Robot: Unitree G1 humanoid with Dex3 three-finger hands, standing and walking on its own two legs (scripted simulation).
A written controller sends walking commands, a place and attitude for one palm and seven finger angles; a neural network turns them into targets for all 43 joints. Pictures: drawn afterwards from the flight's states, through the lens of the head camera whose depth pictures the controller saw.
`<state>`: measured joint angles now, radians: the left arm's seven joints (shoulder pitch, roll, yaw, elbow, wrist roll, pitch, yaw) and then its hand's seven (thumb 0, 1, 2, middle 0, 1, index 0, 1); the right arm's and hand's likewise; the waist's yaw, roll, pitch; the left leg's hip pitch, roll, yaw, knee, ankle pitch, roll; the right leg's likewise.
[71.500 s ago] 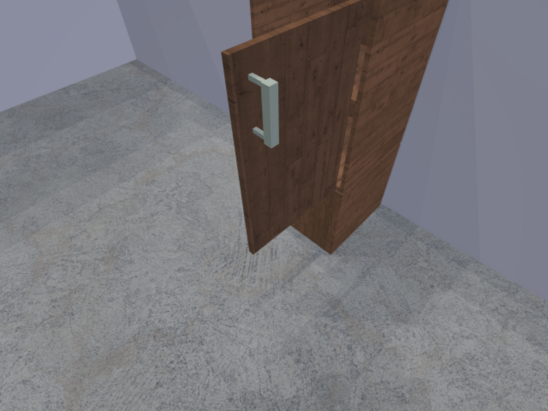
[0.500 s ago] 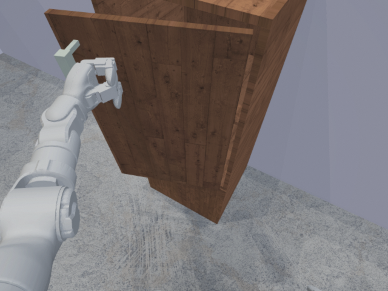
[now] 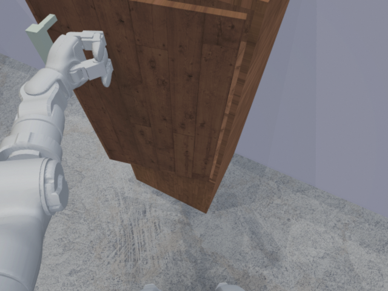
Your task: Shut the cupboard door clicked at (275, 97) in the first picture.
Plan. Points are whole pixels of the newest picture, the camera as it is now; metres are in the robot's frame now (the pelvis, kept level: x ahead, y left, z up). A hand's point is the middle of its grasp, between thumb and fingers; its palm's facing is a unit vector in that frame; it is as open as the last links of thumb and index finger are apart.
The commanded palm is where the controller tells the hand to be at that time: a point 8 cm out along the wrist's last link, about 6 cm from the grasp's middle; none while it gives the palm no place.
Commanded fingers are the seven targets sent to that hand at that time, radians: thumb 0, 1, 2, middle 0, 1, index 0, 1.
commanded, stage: push the door shut along its arc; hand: left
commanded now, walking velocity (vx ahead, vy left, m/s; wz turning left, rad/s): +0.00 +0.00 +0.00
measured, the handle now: (58, 54) +0.56 +0.21 +0.16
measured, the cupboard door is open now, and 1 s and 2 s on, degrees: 13 0 0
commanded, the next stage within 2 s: pull the fist back off the door in 0.34 s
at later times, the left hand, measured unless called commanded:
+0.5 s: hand (117, 54) +0.53 +0.10 +0.17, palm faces -0.33 -0.94 +0.07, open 3.5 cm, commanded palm +0.55 +0.13 +0.17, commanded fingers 0.00 0.90 0.90 -1.30 -1.50 -1.30 -1.50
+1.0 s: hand (133, 55) +0.52 +0.07 +0.18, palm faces +0.05 -1.00 +0.00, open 3.1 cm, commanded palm +0.47 +0.12 +0.17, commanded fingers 0.00 0.90 0.90 -1.30 -1.50 -1.30 -1.50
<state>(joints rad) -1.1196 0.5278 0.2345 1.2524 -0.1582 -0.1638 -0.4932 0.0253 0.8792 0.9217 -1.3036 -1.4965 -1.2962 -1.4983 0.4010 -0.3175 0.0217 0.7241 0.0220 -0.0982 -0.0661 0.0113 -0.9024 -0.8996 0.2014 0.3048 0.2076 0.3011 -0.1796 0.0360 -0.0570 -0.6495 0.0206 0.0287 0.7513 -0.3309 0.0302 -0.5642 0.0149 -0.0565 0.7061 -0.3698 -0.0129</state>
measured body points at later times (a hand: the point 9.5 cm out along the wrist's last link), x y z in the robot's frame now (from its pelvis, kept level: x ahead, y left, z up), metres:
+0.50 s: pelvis +0.00 +0.01 -0.01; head +0.10 +0.02 +0.43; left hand +0.55 +0.15 +0.17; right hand -0.02 -0.28 -0.12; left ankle +0.02 +0.10 -0.71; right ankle -0.02 -0.11 -0.71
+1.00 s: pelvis +0.02 -0.02 +0.01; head +0.07 -0.04 +0.45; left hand +0.52 +0.12 +0.18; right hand -0.01 -0.27 -0.12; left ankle +0.02 +0.10 -0.71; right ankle -0.02 -0.11 -0.71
